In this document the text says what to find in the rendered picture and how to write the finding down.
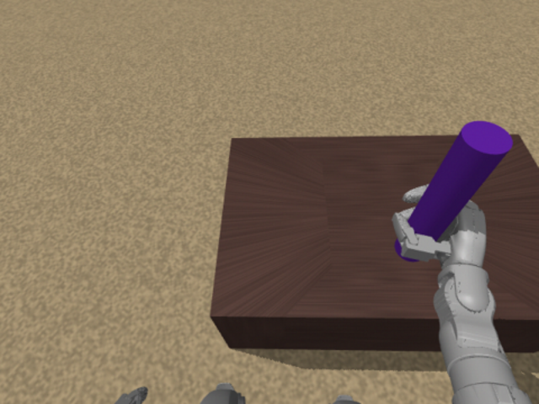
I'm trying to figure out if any left robot hand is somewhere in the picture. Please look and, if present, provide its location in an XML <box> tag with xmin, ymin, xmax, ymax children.
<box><xmin>115</xmin><ymin>386</ymin><xmax>147</xmax><ymax>404</ymax></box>

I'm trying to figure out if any right robot arm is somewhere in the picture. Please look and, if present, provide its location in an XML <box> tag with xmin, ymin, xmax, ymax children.
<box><xmin>434</xmin><ymin>263</ymin><xmax>532</xmax><ymax>404</ymax></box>

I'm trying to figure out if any can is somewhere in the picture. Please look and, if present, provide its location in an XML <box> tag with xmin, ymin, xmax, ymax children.
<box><xmin>394</xmin><ymin>121</ymin><xmax>513</xmax><ymax>262</ymax></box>

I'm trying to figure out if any right robot hand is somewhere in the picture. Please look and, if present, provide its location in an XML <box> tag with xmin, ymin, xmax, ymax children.
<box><xmin>392</xmin><ymin>184</ymin><xmax>487</xmax><ymax>270</ymax></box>

